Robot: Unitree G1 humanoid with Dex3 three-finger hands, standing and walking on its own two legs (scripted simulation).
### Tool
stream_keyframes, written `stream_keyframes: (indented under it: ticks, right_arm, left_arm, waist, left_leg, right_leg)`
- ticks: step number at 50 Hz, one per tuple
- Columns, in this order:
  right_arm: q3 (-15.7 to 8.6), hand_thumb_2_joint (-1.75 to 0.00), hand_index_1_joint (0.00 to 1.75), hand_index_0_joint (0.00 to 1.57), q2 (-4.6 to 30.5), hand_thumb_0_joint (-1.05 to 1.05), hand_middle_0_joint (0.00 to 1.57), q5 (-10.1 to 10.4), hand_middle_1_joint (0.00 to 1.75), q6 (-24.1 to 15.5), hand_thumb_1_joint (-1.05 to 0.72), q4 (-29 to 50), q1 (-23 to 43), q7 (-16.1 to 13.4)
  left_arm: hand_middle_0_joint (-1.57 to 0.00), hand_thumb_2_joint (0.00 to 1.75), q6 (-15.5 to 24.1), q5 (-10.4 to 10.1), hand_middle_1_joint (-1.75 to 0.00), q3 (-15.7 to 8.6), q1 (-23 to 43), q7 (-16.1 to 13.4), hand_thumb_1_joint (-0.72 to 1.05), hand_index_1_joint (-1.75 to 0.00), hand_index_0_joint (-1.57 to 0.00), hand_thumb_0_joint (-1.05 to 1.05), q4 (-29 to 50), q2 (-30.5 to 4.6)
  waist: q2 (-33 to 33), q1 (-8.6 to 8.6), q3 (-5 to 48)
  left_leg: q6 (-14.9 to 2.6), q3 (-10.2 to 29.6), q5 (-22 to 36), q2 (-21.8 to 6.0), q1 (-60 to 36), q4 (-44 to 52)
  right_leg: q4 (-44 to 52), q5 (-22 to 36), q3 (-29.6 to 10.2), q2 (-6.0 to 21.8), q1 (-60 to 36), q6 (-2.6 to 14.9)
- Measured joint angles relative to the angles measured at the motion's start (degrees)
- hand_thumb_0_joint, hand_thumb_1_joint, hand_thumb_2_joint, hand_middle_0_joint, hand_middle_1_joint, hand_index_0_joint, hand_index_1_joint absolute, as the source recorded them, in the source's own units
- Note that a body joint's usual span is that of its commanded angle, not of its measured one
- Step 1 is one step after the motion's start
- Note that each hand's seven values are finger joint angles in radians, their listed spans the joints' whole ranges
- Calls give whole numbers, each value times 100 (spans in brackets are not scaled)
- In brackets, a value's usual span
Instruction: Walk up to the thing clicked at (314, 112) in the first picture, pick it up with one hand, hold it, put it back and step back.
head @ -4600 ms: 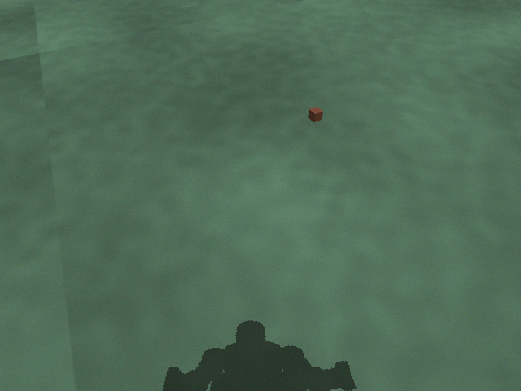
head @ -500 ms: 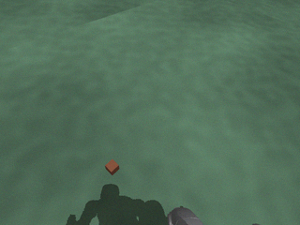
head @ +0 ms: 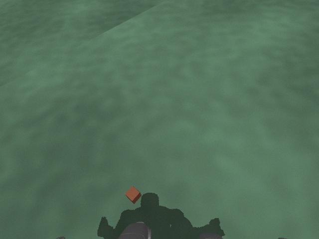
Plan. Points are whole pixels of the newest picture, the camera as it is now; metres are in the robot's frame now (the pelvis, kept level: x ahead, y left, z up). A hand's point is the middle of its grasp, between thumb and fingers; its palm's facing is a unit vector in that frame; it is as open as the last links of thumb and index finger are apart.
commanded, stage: walk up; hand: left
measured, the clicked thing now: (133, 194) +0.44 +0.25 -0.73
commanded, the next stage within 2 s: stand in 1.70 s
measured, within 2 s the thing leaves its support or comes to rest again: neither
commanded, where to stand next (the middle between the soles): +0.10 +0.02 m, yaw +0 degrees
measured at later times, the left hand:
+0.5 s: hand out of the picture +0.05 +0.29 -0.16, palm faces +0.02 -0.94 -0.33, open 7.4 cm
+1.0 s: hand out of the picture +0.13 +0.27 -0.14, palm faces +0.00 -0.94 -0.33, open 7.4 cm
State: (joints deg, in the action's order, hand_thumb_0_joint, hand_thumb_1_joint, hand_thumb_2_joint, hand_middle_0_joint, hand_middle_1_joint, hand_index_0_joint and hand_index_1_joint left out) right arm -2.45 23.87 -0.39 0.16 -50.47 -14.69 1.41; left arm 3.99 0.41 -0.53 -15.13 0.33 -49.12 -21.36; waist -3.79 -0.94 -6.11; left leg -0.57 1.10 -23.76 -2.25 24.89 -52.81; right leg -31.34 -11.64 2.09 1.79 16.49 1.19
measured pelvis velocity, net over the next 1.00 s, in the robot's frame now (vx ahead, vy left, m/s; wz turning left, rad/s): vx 0.04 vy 0.02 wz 0.02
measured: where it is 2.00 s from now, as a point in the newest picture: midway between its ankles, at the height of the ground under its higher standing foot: outside the picture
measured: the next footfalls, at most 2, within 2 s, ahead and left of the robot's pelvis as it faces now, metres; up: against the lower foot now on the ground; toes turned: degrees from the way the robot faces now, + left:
left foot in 0.12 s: +0.11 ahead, +0.15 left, +0.00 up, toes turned +2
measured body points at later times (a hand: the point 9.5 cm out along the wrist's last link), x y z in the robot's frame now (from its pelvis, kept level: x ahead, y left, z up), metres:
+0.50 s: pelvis +0.02 +0.03 +0.00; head +0.02 +0.04 +0.45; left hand +0.05 +0.34 -0.14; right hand +0.13 -0.26 -0.12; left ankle +0.07 +0.15 -0.73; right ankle +0.06 -0.11 -0.73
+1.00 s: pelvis +0.04 +0.02 +0.01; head +0.05 +0.02 +0.46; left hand +0.13 +0.32 -0.12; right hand +0.13 -0.28 -0.12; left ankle +0.07 +0.15 -0.73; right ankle +0.06 -0.11 -0.73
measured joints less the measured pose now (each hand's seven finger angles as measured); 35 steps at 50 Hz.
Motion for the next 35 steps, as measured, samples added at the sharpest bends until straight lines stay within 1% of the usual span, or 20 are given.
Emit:
stream_keyframes:
  ticks: [4,6,7,8,9,11,12,14,16,18,21,27,35]
  right_arm:
    - [-17,-90,30,20,-39,1,20,0,30,12,-91,-190,124,-24]
    - [-26,-90,30,20,-58,1,20,-10,30,-19,-91,-296,145,-44]
    - [-37,-90,30,20,-119,1,20,-26,30,-31,-91,-379,195,-69]
    - [-28,-90,30,20,-186,1,20,-55,30,-37,-91,-441,237,-83]
    - [2,-90,30,20,-226,1,20,-65,30,-42,-91,-482,257,-84]
    - [71,-90,30,20,-271,1,20,-55,30,-29,-91,-554,320,-58]
    - [102,-90,30,20,-295,1,20,-57,30,-15,-91,-586,365,-50]
    - [152,-90,30,20,-337,1,20,-59,30,-2,-90,-635,460,-46]
    - [185,-90,30,20,-358,1,20,-43,30,1,-90,-680,558,-35]
    - [208,-90,30,20,-380,1,20,-25,30,18,-90,-735,644,-27]
    - [231,-90,30,20,-411,1,20,-14,30,55,-90,-831,748,-24]
    - [251,-90,30,20,-425,1,20,17,30,18,-90,-1019,981,-10]
    - [234,-90,30,20,-382,1,20,69,30,-23,-90,-1265,1190,-22]
  left_arm:
    - [-21,89,-124,32,-30,12,109,-17,90,-30,-20,0,-80,-66]
    - [-21,89,-207,2,-30,15,194,-14,90,-30,-20,0,-134,-108]
    - [-21,89,-254,-20,-30,6,270,-22,90,-30,-20,0,-188,-146]
    - [-21,89,-311,-46,-30,-4,342,-33,90,-30,-20,0,-252,-167]
    - [-21,89,-361,-85,-30,-1,393,-45,90,-30,-20,0,-315,-156]
    - [-21,89,-406,-113,-30,21,455,-37,90,-30,-20,0,-450,-117]
    - [-21,89,-407,-108,-30,27,475,-20,90,-30,-20,0,-517,-111]
    - [-21,89,-389,-101,-30,30,505,10,90,-30,-20,0,-664,-104]
    - [-21,89,-375,-91,-30,36,517,20,90,-30,-20,0,-813,-88]
    - [-21,89,-378,-71,-30,40,505,19,90,-30,-20,0,-979,-72]
    - [-21,89,-391,-46,-30,53,442,29,90,-30,-20,0,-1204,-48]
    - [-21,89,-337,-40,-30,73,402,44,90,-30,-20,0,-1529,-24]
    - [-20,89,-280,-59,-30,94,632,26,90,-30,-20,0,-1712,41]
  waist:
    - [106,0,16]
    - [198,18,44]
    - [352,30,13]
    - [513,14,-9]
    - [582,4,8]
    - [582,45,62]
    - [588,60,79]
    - [603,71,92]
    - [581,72,87]
    - [549,49,110]
    - [470,0,204]
    - [310,-82,292]
    - [206,-81,276]
  left_leg:
    - [76,-43,454,-94,-206,1011]
    - [62,-118,916,-54,-473,1537]
    - [94,-163,1030,38,-521,1581]
    - [101,-236,1022,117,-546,1566]
    - [96,-268,991,125,-543,1545]
    - [53,-225,959,57,-515,1532]
    - [39,-207,964,30,-515,1555]
    - [53,-185,999,-4,-528,1619]
    - [64,-154,1018,-25,-544,1653]
    - [70,-138,1023,-35,-586,1692]
    - [76,-120,1042,-41,-679,1816]
    - [103,-112,1195,-8,-872,2214]
    - [124,-144,1399,47,-1189,2751]
  right_leg:
    - [-293,-206,41,-2,76,-68]
    - [-636,-411,59,35,200,-133]
    - [-821,-513,16,131,254,-175]
    - [-928,-571,-59,212,286,-176]
    - [-949,-677,-124,192,294,-137]
    - [-916,-1109,-139,67,261,-47]
    - [-833,-1152,-125,31,225,-25]
    - [-577,-844,-100,-5,134,-36]
    - [-317,-437,-73,-31,25,-88]
    - [-141,-206,-62,-45,-74,-144]
    - [45,-151,-41,-51,-202,-222]
    - [408,-21,-20,-23,-389,-277]
    - [775,91,-31,27,-623,-289]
